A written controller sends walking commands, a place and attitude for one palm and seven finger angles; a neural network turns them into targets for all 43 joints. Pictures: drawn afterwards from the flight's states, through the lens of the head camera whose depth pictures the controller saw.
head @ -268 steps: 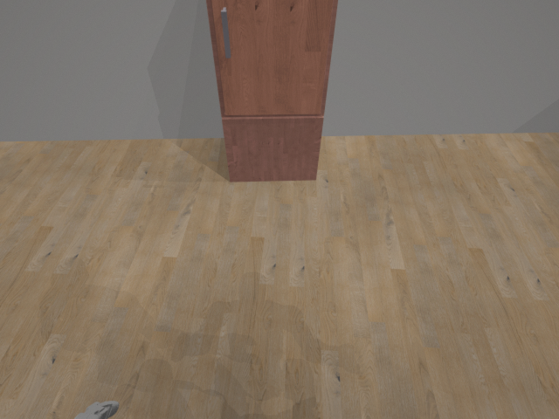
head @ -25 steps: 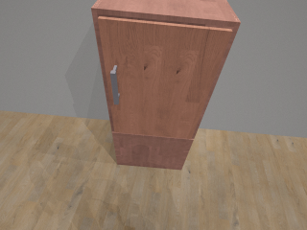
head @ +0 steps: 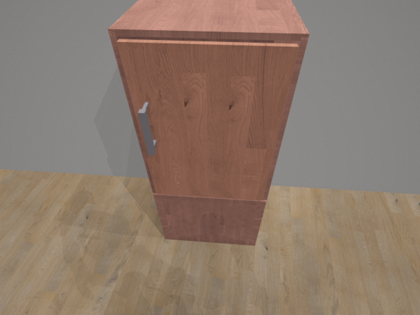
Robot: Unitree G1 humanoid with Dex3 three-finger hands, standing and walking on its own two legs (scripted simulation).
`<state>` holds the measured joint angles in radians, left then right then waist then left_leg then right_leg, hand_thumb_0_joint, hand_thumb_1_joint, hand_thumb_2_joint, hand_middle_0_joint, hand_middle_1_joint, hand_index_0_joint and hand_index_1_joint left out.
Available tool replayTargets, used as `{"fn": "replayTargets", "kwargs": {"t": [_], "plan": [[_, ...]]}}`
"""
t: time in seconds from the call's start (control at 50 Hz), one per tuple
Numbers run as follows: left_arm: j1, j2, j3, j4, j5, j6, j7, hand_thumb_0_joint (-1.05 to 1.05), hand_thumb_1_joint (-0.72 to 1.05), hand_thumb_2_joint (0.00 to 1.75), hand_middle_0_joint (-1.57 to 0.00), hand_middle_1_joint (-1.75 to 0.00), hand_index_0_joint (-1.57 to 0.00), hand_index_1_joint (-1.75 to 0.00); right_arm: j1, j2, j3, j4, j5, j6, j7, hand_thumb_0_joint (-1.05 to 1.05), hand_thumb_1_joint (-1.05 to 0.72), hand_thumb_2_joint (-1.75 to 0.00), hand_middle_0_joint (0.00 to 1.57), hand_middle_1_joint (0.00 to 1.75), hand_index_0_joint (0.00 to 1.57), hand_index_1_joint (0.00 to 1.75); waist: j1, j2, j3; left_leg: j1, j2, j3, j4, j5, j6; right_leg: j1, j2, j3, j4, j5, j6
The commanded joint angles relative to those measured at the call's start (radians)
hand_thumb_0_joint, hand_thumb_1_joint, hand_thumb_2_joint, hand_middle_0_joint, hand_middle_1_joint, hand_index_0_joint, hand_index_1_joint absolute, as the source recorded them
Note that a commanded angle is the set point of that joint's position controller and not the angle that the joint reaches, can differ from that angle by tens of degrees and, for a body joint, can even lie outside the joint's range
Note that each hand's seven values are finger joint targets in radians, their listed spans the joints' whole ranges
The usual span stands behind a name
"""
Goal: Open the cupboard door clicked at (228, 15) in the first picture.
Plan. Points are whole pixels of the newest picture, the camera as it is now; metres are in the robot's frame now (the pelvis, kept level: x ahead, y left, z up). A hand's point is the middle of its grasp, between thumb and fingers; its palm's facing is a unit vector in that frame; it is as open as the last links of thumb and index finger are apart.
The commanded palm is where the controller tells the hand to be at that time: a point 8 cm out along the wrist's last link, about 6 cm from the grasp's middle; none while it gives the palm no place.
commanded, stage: look again from close up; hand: left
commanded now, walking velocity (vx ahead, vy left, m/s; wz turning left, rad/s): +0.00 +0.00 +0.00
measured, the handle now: (149, 129) +0.60 +0.22 +0.01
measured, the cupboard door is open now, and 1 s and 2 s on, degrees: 0 0 0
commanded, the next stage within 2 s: shuffle to correct the standing spot in 0.08 s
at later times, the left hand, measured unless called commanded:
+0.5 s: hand out of the picture -0.06 +0.18 -0.18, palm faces +0.13 -0.98 -0.16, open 7.4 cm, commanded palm none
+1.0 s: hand out of the picture +0.15 +0.18 -0.16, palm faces -0.03 -0.98 -0.22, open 7.2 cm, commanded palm none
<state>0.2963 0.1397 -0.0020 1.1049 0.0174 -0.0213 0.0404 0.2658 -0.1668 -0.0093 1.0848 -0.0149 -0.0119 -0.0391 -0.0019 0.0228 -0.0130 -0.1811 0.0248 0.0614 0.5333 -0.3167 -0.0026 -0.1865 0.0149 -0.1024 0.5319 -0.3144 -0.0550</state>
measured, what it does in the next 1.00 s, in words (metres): steps on the spot: right foot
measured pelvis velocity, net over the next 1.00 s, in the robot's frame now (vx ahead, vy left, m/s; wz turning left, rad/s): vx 0.06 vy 0.01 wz -0.03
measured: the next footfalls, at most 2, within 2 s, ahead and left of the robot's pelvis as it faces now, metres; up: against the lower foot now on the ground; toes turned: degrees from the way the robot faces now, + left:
right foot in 0.92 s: +0.15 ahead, -0.09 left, +0.00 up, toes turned -5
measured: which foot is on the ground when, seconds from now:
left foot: down 0.00-1.00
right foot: down 0.00-0.52, up 0.54-0.90, down 0.92-1.00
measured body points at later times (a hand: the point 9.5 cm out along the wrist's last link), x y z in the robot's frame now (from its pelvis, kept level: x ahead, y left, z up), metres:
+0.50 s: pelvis +0.00 +0.02 +0.00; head -0.01 +0.03 +0.45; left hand -0.07 +0.23 -0.16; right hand -0.02 -0.19 -0.15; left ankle +0.02 +0.12 -0.73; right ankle -0.01 -0.08 -0.73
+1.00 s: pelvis +0.06 +0.01 +0.00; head +0.07 -0.01 +0.45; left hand +0.15 +0.23 -0.14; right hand -0.01 -0.17 -0.17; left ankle +0.02 +0.12 -0.73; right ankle +0.11 -0.09 -0.73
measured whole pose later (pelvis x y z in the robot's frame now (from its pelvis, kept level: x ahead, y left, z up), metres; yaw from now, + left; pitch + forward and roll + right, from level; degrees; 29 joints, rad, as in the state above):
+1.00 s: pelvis +0.06 +0.01 +0.00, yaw -2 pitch -1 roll +1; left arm 0.18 0.13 0.02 1.01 0.01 -0.03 0.03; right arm 0.39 -0.08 -0.01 1.13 -0.01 -0.01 -0.03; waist -0.05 0.02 0.03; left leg -0.17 0.01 0.14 0.53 -0.35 0.01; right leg -0.34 -0.04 -0.09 0.58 -0.22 -0.04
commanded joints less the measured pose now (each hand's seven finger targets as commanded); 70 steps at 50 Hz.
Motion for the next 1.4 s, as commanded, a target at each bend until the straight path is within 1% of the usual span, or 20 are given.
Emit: {"fn": "replayTargets", "kwargs": {"t": [0.0,0.12,0.2,0.28,0.34,0.44,0.46,0.5,0.52,0.58,0.78,0.84,0.86,0.9,0.92,0.98,1.06,1.2,1.26,1.38], "plan": [[0.069,0.1,0.02,-0.03,-0.002,-0.019,0.001,0.0,0.9,0.9,-0.2,-0.3,-0.2,-0.3,0.087,-0.046,0.005,-0.012,-0.002,-0.012,0.002,0.0,-0.9,-0.9,0.2,0.3,0.2,0.3,-0.012,-0.032,0.084,-0.038,0.071,-0.068,-0.103,0.185,0.024,-0.03,-0.141,0.156,-0.153,0.263,-0.004],[0.083,0.101,0.02,-0.03,-0.003,-0.02,0.0,0.0,0.9,0.9,-0.2,-0.3,-0.2,-0.3,0.082,-0.046,0.007,-0.006,0.002,-0.015,0.002,0.0,-0.9,-0.9,0.2,0.3,0.2,0.3,-0.009,-0.02,0.063,-0.026,0.072,-0.068,-0.132,0.174,0.022,-0.001,-0.144,0.153,-0.175,0.258,-0.006],[0.11,0.098,0.025,-0.023,-0.001,-0.017,-0.003,0.0,0.9,0.9,-0.2,-0.3,-0.2,-0.3,0.092,-0.046,0.01,0.002,-0.003,-0.008,0.006,0.0,-0.9,-0.9,0.2,0.3,0.2,0.3,0.004,-0.034,0.103,-0.08,0.047,-0.052,-0.115,0.036,0.021,-0.01,-0.155,0.187,-0.22,0.023,-0.021],[0.16,0.134,0.053,-0.035,0.003,-0.009,-0.004,0.0,0.9,0.9,-0.2,-0.3,-0.2,-0.3,0.086,-0.035,0.003,-0.013,-0.009,0.001,0.02,0.0,-0.9,-0.9,0.2,0.3,0.2,0.3,0.029,-0.144,0.163,-0.217,0.007,0.006,0.075,-0.074,0.02,-0.014,-0.273,0.352,-0.369,-0.303,-0.09],[0.182,0.141,0.072,-0.049,0.011,-0.012,0.002,0.0,0.9,0.9,-0.2,-0.3,-0.2,-0.3,0.065,-0.035,-0.008,-0.04,-0.011,0.0,0.03,0.0,-0.9,-0.9,0.2,0.3,0.2,0.3,0.039,-0.103,0.192,-0.314,0.027,-0.017,0.196,-0.125,0.031,-0.008,-0.339,0.404,-0.391,-0.292,-0.151],[0.119,0.12,0.075,-0.064,0.006,-0.012,-0.006,0.0,0.9,0.9,-0.2,-0.3,-0.2,-0.3,0.194,0.012,-0.004,-0.012,-0.008,-0.025,0.035,0.0,-0.9,-0.9,0.2,0.3,0.2,0.3,-0.019,-0.067,0.108,0.006,-0.002,0.033,-0.059,0.013,0.023,-0.173,-0.225,0.218,-0.227,-0.187,-0.103],[0.108,0.094,0.067,-0.064,0.005,-0.006,-0.012,0.0,0.9,0.9,-0.2,-0.3,-0.2,-0.3,0.252,-0.012,-0.009,0.007,-0.008,-0.029,0.027,0.0,-0.9,-0.9,0.2,0.3,0.2,0.3,-0.042,0.009,0.105,0.066,0.027,-0.014,-0.119,-0.033,0.026,-0.24,-0.164,0.159,-0.121,-0.213,-0.073],[0.076,0.019,0.053,-0.104,0.007,-0.002,-0.023,0.0,0.9,0.9,-0.2,-0.3,-0.2,-0.3,0.354,-0.124,-0.036,0.012,-0.021,-0.026,0.009,0.0,-0.9,-0.9,0.2,0.3,0.2,0.3,-0.076,0.28,0.125,0.082,0.319,-0.43,-0.395,-0.344,0.166,-0.445,-0.007,-0.017,0.292,-0.255,-0.004],[0.04,0.034,0.055,-0.122,0.016,-0.001,-0.026,0.0,0.9,0.9,-0.2,-0.3,-0.2,-0.3,0.331,-0.122,-0.038,-0.001,-0.016,-0.025,0.01,0.0,-0.9,-0.9,0.2,0.3,0.2,0.3,-0.07,0.221,0.147,0.047,0.358,-0.475,-0.417,-0.359,0.212,-0.474,-0.05,0.046,0.448,-0.238,-0.024],[0.061,0.011,0.054,-0.091,0.017,-0.007,-0.041,0.0,0.9,0.9,-0.2,-0.3,-0.2,-0.3,0.212,-0.051,-0.014,-0.026,-0.01,-0.053,0.013,0.0,-0.9,-0.9,0.2,0.3,0.2,0.3,-0.007,0.017,0.15,-0.061,0.287,-0.302,-0.417,-0.175,0.196,-0.437,-0.098,0.081,0.578,-0.046,-0.011],[-0.033,-0.023,0.034,-0.117,0.005,0.003,-0.028,0.0,0.9,0.9,-0.2,-0.3,-0.2,-0.3,0.252,-0.039,-0.001,0.018,-0.019,-0.064,-0.002,0.0,-0.9,-0.9,0.2,0.3,0.2,0.3,-0.018,0.063,0.099,-0.005,0.25,-0.071,-0.268,0.542,0.203,-0.253,-0.084,0.024,0.203,-0.01,0.036],[0.034,0.002,0.038,-0.097,0.003,-0.003,-0.019,0.0,0.9,0.9,-0.2,-0.3,-0.2,-0.3,0.213,-0.041,-0.003,0.016,-0.011,-0.046,-0.004,0.0,-0.9,-0.9,0.2,0.3,0.2,0.3,0.023,0.022,0.048,-0.074,0.201,-0.034,-0.144,0.442,0.128,-0.029,-0.071,0.028,-0.041,0.175,0.048],[0.071,0.041,0.042,-0.083,0.002,-0.013,-0.012,0.0,0.9,0.9,-0.2,-0.3,-0.2,-0.3,0.21,-0.017,-0.001,0.015,-0.003,-0.046,-0.001,0.0,-0.9,-0.9,0.2,0.3,0.2,0.3,0.034,-0.054,0.009,-0.119,0.149,-0.009,-0.084,0.317,0.078,0.083,-0.118,0.101,-0.101,0.32,0.044],[0.08,0.13,0.045,-0.072,-0.006,-0.019,-0.003,0.0,0.9,0.9,-0.2,-0.3,-0.2,-0.3,0.237,0.03,0.003,0.011,0.008,-0.027,0.005,0.0,-0.9,-0.9,0.2,0.3,0.2,0.3,0.004,-0.174,-0.009,-0.209,0.04,0.036,-0.058,-0.099,0.003,0.129,-0.335,0.291,-0.098,0.609,-0.067],[0.044,0.151,0.046,-0.09,-0.006,-0.009,-0.002,0.0,0.9,0.9,-0.2,-0.3,-0.2,-0.3,0.25,0.031,-0.004,0.016,0.005,-0.018,0.006,0.0,-0.9,-0.9,0.2,0.3,0.2,0.3,-0.01,-0.09,0.033,-0.153,0.03,0.023,-0.066,-0.094,0.002,0.042,-0.351,0.257,-0.102,0.639,-0.082],[-0.017,0.125,0.048,-0.107,-0.008,-0.008,0.008,0.0,0.9,0.9,-0.2,-0.3,-0.2,-0.3,0.252,0.036,-0.01,0.033,0.006,0.004,0.003,0.0,-0.9,-0.9,0.2,0.3,0.2,0.3,-0.02,-0.201,-0.007,-0.077,0.04,0.022,-0.037,-0.004,-0.006,-0.009,-0.285,0.224,-0.104,0.544,-0.069],[-0.048,0.136,0.062,-0.136,-0.004,0.009,0.01,0.0,0.9,0.9,-0.2,-0.3,-0.2,-0.3,0.224,0.01,-0.023,0.013,-0.001,0.013,0.006,0.0,-0.9,-0.9,0.2,0.3,0.2,0.3,-0.012,-0.07,-0.001,-0.045,0.049,0.018,-0.06,0.095,-0.004,-0.059,-0.259,0.221,-0.087,0.416,-0.063],[-0.07,0.143,0.075,-0.167,0.004,0.029,0.004,0.0,0.9,0.9,-0.2,-0.3,-0.2,-0.3,0.177,-0.016,-0.038,-0.047,-0.008,0.027,0.012,0.0,-0.9,-0.9,0.2,0.3,0.2,0.3,-0.009,-0.059,0.027,-0.067,0.049,-0.001,-0.067,-0.01,0.015,-0.135,-0.234,0.227,-0.135,0.107,-0.049],[-0.082,0.117,0.068,-0.18,0.005,0.038,0.0,0.0,0.9,0.9,-0.2,-0.3,-0.2,-0.3,0.168,-0.036,-0.037,-0.064,-0.012,0.024,0.016,0.0,-0.9,-0.9,0.2,0.3,0.2,0.3,-0.01,0.003,0.09,-0.111,0.089,-0.066,-0.162,-0.071,0.045,-0.186,-0.159,0.168,-0.119,-0.047,-0.012],[0.012,0.071,0.044,-0.14,0.01,0.033,-0.01,0.0,0.9,0.9,-0.2,-0.3,-0.2,-0.3,0.082,-0.075,-0.031,-0.103,-0.009,0.007,0.016,0.0,-0.9,-0.9,0.2,0.3,0.2,0.3,0.025,0.04,0.102,-0.233,0.145,-0.119,-0.291,-0.174,0.07,-0.044,-0.098,0.087,-0.031,0.078,0.028]]}}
